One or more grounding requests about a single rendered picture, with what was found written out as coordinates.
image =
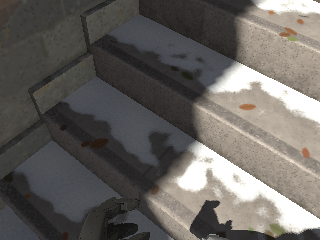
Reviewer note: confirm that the robot left hand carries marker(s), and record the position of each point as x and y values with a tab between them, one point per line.
96	224

